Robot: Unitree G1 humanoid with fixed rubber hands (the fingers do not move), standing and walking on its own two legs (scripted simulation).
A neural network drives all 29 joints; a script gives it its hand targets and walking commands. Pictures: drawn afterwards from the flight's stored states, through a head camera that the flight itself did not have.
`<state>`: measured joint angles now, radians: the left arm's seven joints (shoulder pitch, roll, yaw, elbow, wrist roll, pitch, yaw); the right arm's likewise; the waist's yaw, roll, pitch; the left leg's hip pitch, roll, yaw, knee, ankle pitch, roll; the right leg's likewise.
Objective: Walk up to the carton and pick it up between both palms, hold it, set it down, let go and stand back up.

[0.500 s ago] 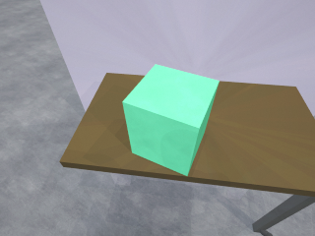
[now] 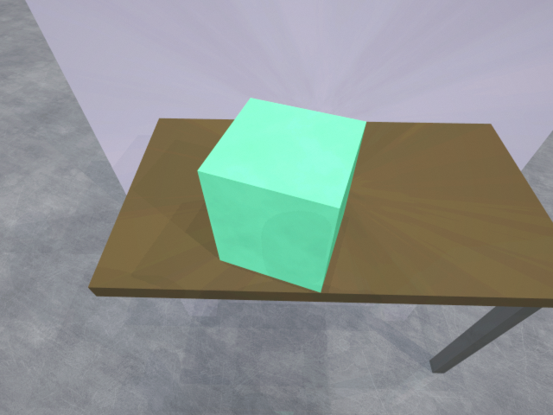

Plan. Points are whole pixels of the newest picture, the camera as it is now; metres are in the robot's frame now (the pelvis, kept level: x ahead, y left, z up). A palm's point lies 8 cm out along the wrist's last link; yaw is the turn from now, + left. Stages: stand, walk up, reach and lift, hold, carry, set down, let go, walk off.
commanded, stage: walk up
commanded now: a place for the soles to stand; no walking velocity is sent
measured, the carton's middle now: (286, 197) +0.47 -0.01 +0.01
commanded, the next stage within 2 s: none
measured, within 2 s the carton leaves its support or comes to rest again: neither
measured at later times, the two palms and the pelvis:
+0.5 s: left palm out of the picture +0.11 +0.29 -0.12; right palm out of the picture +0.10 -0.30 -0.12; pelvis +0.03 +0.00 -0.01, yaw -3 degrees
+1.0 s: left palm (88, 414) +0.14 +0.29 -0.12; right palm out of the picture +0.05 -0.31 -0.14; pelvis +0.03 +0.01 -0.01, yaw -7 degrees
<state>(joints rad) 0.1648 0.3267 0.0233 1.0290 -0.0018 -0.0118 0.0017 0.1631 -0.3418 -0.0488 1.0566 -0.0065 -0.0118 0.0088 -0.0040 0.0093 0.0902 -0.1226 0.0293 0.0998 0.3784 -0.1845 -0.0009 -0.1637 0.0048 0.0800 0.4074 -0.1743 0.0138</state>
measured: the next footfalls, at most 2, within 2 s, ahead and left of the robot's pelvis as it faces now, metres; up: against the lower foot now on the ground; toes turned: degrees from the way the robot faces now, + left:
none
